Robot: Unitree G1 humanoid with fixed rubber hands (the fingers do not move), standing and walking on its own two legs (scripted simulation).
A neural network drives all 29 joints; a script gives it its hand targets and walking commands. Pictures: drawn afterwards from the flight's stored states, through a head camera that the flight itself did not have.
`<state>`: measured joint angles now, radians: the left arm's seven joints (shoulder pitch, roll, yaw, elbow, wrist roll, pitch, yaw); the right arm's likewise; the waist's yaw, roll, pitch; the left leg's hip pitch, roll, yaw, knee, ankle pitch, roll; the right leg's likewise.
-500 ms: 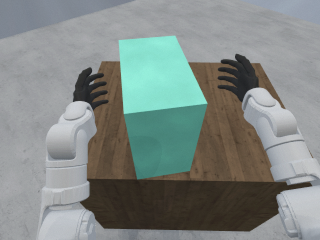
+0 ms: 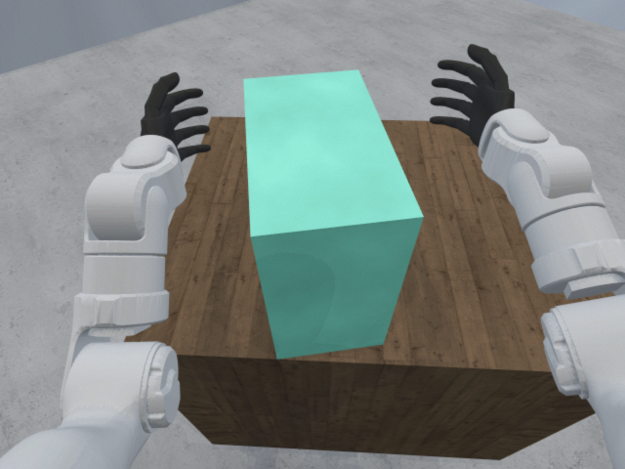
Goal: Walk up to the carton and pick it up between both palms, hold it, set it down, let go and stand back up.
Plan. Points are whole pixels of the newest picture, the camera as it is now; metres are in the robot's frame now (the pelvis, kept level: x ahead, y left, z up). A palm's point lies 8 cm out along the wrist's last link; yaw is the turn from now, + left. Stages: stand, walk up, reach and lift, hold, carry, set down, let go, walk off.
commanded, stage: reach and lift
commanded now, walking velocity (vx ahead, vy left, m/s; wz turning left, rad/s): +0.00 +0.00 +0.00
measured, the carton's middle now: (316, 218) +0.44 +0.06 +0.05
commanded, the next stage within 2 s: none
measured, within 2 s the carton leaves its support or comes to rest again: neither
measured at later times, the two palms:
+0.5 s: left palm (181, 174) +0.39 +0.22 +0.17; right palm (464, 141) +0.47 -0.12 +0.18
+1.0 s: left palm (212, 213) +0.40 +0.20 +0.10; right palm (431, 184) +0.46 -0.09 +0.12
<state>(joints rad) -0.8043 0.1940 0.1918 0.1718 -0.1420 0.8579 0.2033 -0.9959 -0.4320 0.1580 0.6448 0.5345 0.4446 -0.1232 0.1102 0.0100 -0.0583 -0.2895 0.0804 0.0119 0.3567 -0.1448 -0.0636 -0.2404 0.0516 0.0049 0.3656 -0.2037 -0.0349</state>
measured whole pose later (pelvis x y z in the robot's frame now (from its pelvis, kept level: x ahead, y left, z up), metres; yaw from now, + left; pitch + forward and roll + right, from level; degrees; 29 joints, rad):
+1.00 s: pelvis +0.00 +0.00 +0.00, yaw +0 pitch +12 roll -1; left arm -0.79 0.02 0.23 0.77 -0.01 0.20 0.19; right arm -0.96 -0.21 0.06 1.04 0.28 0.06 -0.12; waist 0.14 0.01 -0.12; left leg -0.47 0.09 -0.01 0.40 -0.14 -0.07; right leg -0.40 0.06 -0.01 0.39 -0.19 -0.04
